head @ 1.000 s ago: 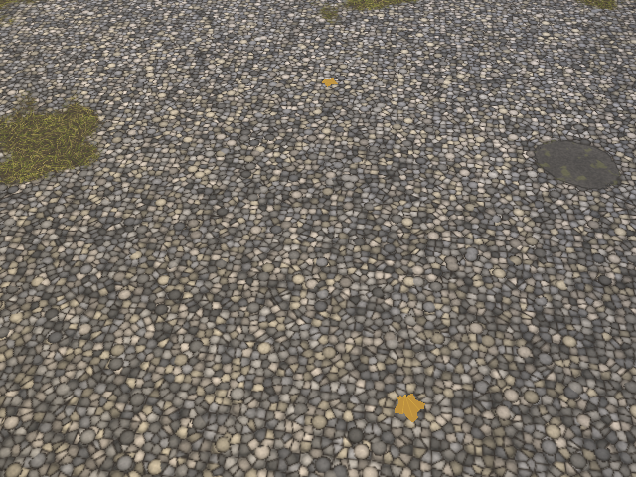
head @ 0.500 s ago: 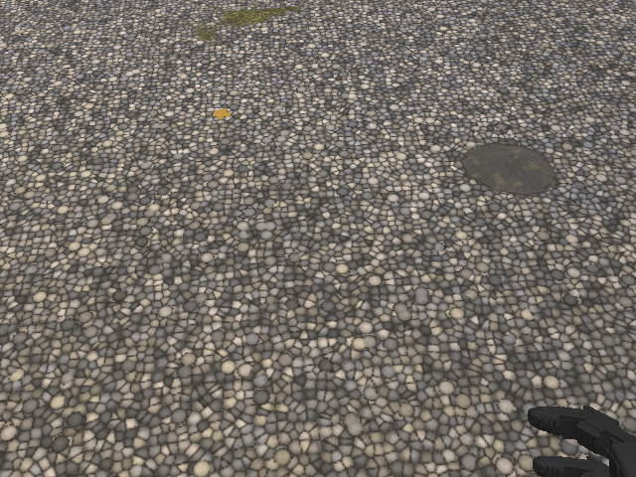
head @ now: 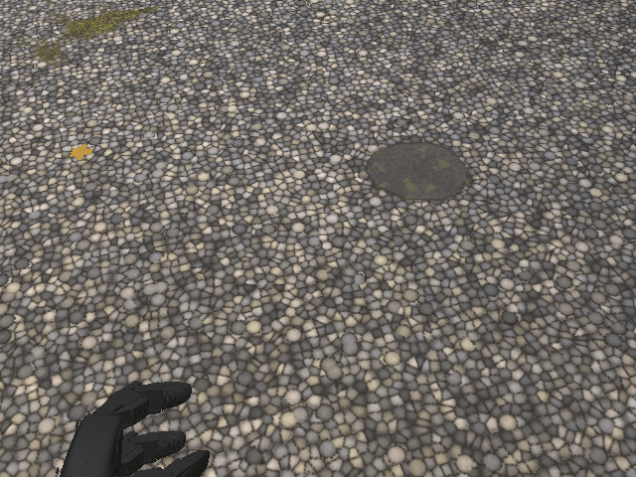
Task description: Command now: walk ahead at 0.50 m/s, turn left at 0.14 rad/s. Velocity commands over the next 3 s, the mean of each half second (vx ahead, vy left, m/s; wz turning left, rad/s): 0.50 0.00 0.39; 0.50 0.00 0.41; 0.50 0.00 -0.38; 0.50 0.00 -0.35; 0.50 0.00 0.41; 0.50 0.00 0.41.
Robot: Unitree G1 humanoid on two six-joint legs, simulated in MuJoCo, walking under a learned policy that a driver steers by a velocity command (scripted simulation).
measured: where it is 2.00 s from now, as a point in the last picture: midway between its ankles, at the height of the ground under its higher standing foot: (207, 271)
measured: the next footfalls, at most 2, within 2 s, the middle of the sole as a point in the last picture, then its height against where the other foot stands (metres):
left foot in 0.46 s outside the picture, level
right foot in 0.94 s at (267, 370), level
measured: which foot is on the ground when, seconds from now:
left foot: up 0.00-0.44, down 0.46-0.94, up 0.96-1.00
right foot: down 0.00-0.46, up 0.48-0.92, down 0.94-1.00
